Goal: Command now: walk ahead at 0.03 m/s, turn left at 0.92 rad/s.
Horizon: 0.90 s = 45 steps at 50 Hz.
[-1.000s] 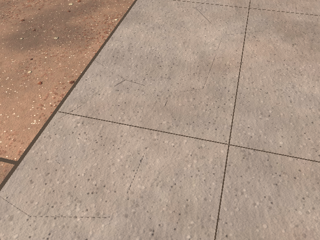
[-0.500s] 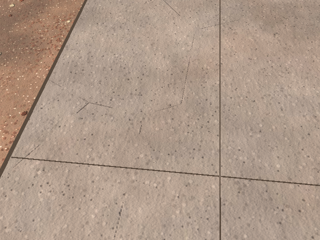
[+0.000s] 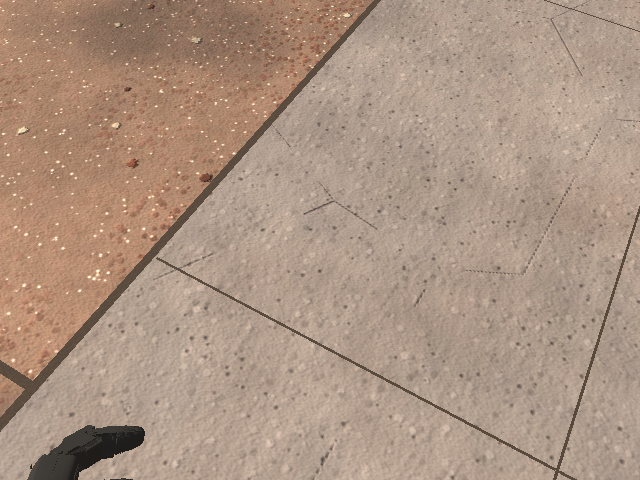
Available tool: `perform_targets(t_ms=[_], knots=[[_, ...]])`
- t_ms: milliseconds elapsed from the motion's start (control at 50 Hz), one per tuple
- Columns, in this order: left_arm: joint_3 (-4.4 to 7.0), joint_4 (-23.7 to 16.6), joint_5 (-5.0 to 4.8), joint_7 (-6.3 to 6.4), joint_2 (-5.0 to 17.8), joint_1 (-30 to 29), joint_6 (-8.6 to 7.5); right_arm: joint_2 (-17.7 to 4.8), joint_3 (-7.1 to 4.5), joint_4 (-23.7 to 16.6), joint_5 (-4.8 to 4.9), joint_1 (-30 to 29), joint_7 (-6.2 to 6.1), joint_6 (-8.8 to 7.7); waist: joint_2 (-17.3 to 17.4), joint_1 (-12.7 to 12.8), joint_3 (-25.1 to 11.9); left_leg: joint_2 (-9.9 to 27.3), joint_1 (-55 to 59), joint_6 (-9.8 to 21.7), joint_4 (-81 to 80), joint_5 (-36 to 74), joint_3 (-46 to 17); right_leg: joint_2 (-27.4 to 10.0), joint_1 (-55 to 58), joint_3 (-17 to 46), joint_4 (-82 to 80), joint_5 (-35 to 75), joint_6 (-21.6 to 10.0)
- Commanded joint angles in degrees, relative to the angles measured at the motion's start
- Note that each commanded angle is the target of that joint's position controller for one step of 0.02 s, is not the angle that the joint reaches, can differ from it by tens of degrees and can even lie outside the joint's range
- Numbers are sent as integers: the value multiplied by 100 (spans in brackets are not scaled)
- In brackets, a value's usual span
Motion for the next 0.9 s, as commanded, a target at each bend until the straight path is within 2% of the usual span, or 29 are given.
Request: perform_targets(t_ms=[20, 100, 140, 200, 220, 240, 260, 280, 300, 320, 340, 360, 400, 460, 520, 540, 560, 580, 600, 620, 640, 660, 680, 700, 740, 800, 840, 880, 900], knots=[[130, -163, -30, 40, 394, 222, -24, -922, -281, -527, 9, -136, -131, 37, 736, 154, -1256, 1186, 1210, 739, -484, 1212, -1666, 203, 82, -76, -639, 442, 103], [194, -144, -39, 6, 494, 152, -78, -926, -276, -654, -18, -299, -111, 128, 1031, 42, -1083, 1049, 990, 598, -465, 346, -2081, 237, 407, 1, -1279, 577, 35], [229, -80, -28, -41, 605, 323, -148, -884, -237, -709, -38, -409, -82, 140, 1171, 21, -1169, 1083, 1092, 568, -271, 527, -2148, 128, 687, -43, -1653, 580, -46], [295, 26, 26, -111, 705, 701, -220, -704, -116, -725, -4, -517, -43, 147, 1028, 174, -1146, 811, 742, 359, 201, 335, -2085, -152, 1797, -186, -3005, 1531, -284], [325, -49, 133, -105, 937, 704, -201, -422, 0, -681, -85, -250, -25, 143, 325, 42, -1207, 467, 429, 138, 867, -906, -1663, -1010, 2245, 638, -3324, 1752, -602], [359, -86, 291, -85, 1300, 520, -133, -270, 64, -779, -106, -59, -12, 92, -1375, -280, -842, -508, -344, -230, 1861, -2684, -647, -1913, 2202, 1968, -3761, 2593, -1452], [271, -184, 371, -81, 941, 458, -174, -631, -27, -717, -205, -60, -8, -11, -1509, -189, -800, -194, -421, -564, 3076, -3010, -680, -2420, 1751, 2965, -3954, 2316, -2091], [149, -268, 273, -78, 617, 265, -200, -784, -60, -541, -186, -89, 4, -42, -920, -178, -727, -1, -219, -678, 3389, -2605, -786, -2123, 1564, 2475, -3803, 1982, -1954], [47, -254, 158, -98, 400, 105, -192, -606, -9, -395, -253, -79, 25, -24, -587, -255, -700, 244, 4, -820, 3151, -2298, -526, -1661, 1504, 1873, -3712, 1546, -1592], [45, -239, 26, -112, 462, 140, -148, -444, 35, -381, -309, -197, 36, -22, -617, -164, -596, 361, -32, -926, 2863, -2098, -203, -1354, 1603, 1666, -3672, 1347, -1391], [129, -232, -63, -92, 748, 245, -69, -325, 71, -432, -288, -369, 51, -54, -687, -68, -423, 395, -111, -968, 2489, -1997, 60, -1142, 1662, 1587, -3580, 1588, -1319], [259, -224, -102, -65, 1085, 491, 20, -294, 80, -479, -233, -584, 50, -90, -745, 78, -338, 276, -91, -967, 2168, -2020, 323, -954, 1730, 1513, -3487, 1860, -1290], [390, -205, -93, -22, 1321, 989, 125, -225, 83, -500, -104, -801, 22, -136, -897, 303, -496, 85, -93, -923, 1612, -2180, 399, -939, 2263, 1793, -3402, 2007, -1347], [433, -280, -144, 23, 1220, 1089, 176, -261, 37, -367, 34, -723, -13, -197, -1213, 307, -728, 17, 37, -805, 918, -1979, 222, -1020, 2758, 2308, -3415, 2063, -1391], [495, -368, -257, 82, 1172, 964, 241, -257, -8, -128, 48, -422, 41, -300, -1179, 125, -963, -14, 685, -618, -167, -1334, 202, -893, 2735, 2449, -3290, 2280, -1275], [500, -425, -312, 112, 1135, 853, 267, -282, -40, 20, 41, -172, 61, -319, -1117, -9, -1049, 82, 1270, -516, -765, -717, 258, -755, 2402, 2334, -3186, 2110, -1127], [472, -468, -317, 137, 1000, 869, 283, -430, -99, 128, 12, -8, 64, -305, -980, -23, -1154, 477, 2086, -380, -955, -232, 159, -535, 1722, 2106, -2955, 1628, -897], [389, -468, -257, 116, 666, 1096, 300, -652, -140, 86, -80, -61, 39, -251, 5, 118, -1142, 1487, 2766, 3, -922, 374, -586, -37, 693, 1418, -1946, 126, -625], [434, -683, -257, 79, 754, 1095, 217, -980, -193, 15, -373, -361, 85, -234, 1659, 273, -785, 2662, 2336, 829, -948, 1724, -1762, 541, -490, 331, -909, -1214, -347], [571, -596, -136, 46, 1213, 1204, 173, -733, -148, -99, -427, -673, 70, -279, 1166, 338, -566, 3001, 2027, 1104, -916, 2307, -1560, -34, -639, 264, 308, -1151, -110], [629, -459, -155, 19, 1344, 1337, 204, -417, -58, -173, -363, -988, 13, -299, 754, 455, -527, 2620, 1903, 881, -798, 2341, -916, -119, -556, 137, 819, -790, -38], [608, -339, -147, 24, 1193, 1481, 280, -305, -18, -209, -277, -1125, -28, -306, 594, 489, -492, 2222, 1906, 655, -677, 2278, -394, -133, -598, 29, 1143, -436, 45], [555, -342, -119, 9, 1041, 1526, 332, -279, 0, -164, -164, -1127, -59, -306, 683, 445, -419, 2080, 2007, 585, -569, 2582, -73, -244, -824, -73, 1476, -118, 130], [480, -419, -129, -35, 870, 1432, 350, -326, 7, -127, -136, -1026, -85, -287, 729, 365, -334, 1987, 1961, 599, -569, 2885, 222, -350, -920, -279, 1524, 60, 203], [370, -709, -191, -110, 724, 937, 321, -443, -27, -35, -187, -663, -115, -221, 768, 51, -243, 1956, 2145, 726, -638, 2840, 496, -550, -1117, -644, 1083, 371, 304], [258, -1013, -166, -244, 598, 569, 296, -700, -96, 59, -197, -407, -99, -117, 816, -192, -322, 2141, 2404, 825, -633, 2624, 682, -755, -933, -874, 265, 415, 301], [215, -1169, -187, -321, 614, 370, 299, -938, -175, 153, -127, -113, -3, -167, 744, -366, -474, 2435, 2434, 838, -1094, 706, 570, -888, -719, -997, -26, 373, 175], [220, -1278, -227, -379, 711, 214, 291, -1048, -209, 190, -42, -84, 98, -305, 800, -386, -240, 2570, 2444, 755, -1526, -1175, 445, -954, -794, -1030, -279, 257, -21], [216, -1326, -230, -397, 732, 120, 271, -1081, -224, 215, -19, -76, 137, -366, 780, -390, -97, 2623, 2540, 698, -1635, -1534, 441, -970, -887, -1044, -425, 192, -128]])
